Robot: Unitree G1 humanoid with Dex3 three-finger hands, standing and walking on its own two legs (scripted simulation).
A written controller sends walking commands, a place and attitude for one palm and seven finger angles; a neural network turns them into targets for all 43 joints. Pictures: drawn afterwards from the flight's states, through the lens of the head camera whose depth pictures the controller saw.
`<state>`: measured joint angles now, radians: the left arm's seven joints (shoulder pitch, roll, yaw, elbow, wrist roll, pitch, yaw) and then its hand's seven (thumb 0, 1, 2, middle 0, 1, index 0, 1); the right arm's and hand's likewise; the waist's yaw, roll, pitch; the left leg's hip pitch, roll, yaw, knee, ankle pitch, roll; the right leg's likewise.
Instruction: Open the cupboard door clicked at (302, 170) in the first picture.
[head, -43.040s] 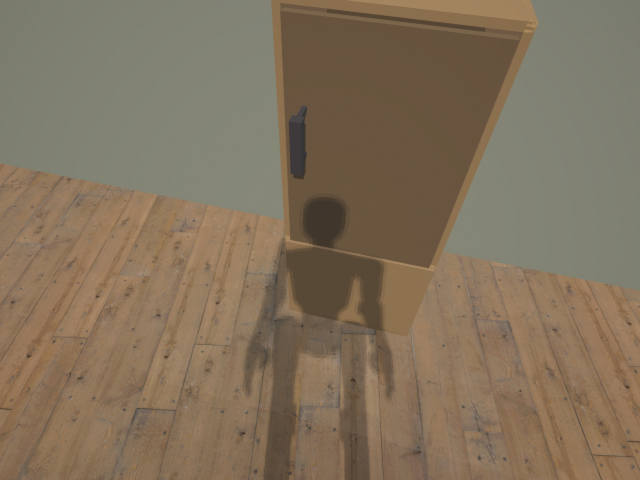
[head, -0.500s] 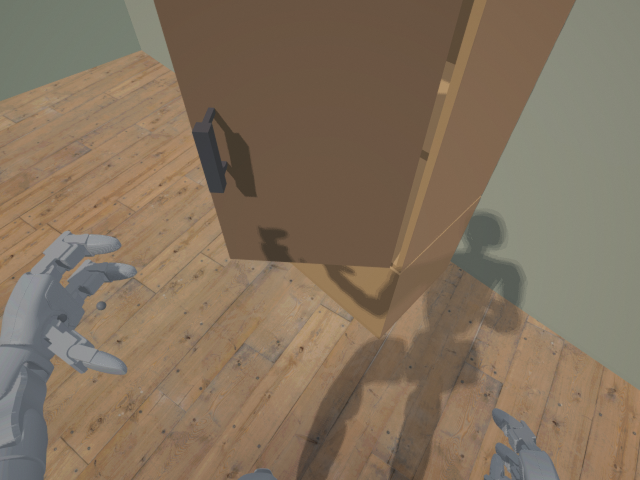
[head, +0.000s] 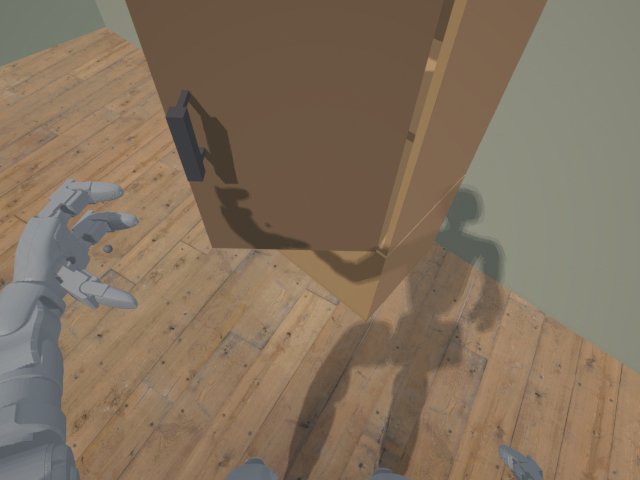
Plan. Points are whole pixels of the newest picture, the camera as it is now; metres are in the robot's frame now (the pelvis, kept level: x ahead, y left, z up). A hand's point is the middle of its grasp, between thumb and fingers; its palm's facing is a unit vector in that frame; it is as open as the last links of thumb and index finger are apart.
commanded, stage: move the hooked fingers beside the handle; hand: left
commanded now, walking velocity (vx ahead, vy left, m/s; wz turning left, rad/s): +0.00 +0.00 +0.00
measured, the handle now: (190, 136) +0.60 +0.22 +0.06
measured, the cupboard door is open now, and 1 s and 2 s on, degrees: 41 41 41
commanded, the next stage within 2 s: slide the fingers in behind the handle in 1.90 s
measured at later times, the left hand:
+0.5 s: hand (124, 199) +0.45 +0.27 +0.07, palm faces +0.00 -1.00 +0.00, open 14.0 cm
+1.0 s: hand (133, 159) +0.53 +0.28 +0.07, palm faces -0.01 -1.00 +0.00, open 14.0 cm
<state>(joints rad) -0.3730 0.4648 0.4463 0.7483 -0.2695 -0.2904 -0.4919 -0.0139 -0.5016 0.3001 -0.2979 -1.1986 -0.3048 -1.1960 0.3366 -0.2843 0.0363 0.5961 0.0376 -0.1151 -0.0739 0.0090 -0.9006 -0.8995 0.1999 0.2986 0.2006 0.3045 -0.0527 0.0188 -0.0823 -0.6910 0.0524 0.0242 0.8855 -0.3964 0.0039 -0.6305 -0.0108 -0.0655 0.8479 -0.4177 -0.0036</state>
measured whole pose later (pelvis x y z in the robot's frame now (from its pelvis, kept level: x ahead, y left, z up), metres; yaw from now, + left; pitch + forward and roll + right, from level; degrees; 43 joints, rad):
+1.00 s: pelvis +0.00 +0.02 -0.03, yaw -3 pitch +23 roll -5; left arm -0.98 0.80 0.54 1.27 -0.08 -0.30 -0.48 -0.01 -0.50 0.30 -0.30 -1.20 -0.30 -1.20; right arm 0.42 -0.29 0.07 0.61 0.00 0.07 -0.05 0.00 -0.90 -0.90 0.20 0.30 0.20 0.30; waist -0.20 0.01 -0.08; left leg -1.00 0.09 0.01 1.05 -0.45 0.02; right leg -0.91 0.02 -0.07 0.94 -0.43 0.01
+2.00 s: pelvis +0.01 +0.02 -0.03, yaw -3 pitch +24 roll -6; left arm -0.99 0.79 0.53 1.25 -0.08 -0.31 -0.47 -0.01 -0.50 0.30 -0.30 -1.20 -0.30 -1.20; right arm 0.39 -0.28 0.07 0.59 0.00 0.10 -0.03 0.00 -0.90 -0.90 0.20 0.30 0.20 0.30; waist -0.21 0.02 -0.09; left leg -1.02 0.09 -0.01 1.07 -0.47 0.02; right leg -0.92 0.03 -0.08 0.94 -0.44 0.02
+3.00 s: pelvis +0.01 +0.01 -0.03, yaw -2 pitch +24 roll -4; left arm -0.97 0.62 0.45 1.21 -0.07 -0.33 -0.30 -0.01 -0.50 0.30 -0.30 -1.20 -0.30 -1.20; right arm 0.41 -0.27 0.05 0.62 -0.01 0.09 0.00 0.00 -0.90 -0.90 0.20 0.30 0.20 0.30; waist -0.20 0.03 -0.10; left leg -0.99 0.09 0.00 1.04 -0.47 0.01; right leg -0.90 0.03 -0.07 0.94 -0.45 0.00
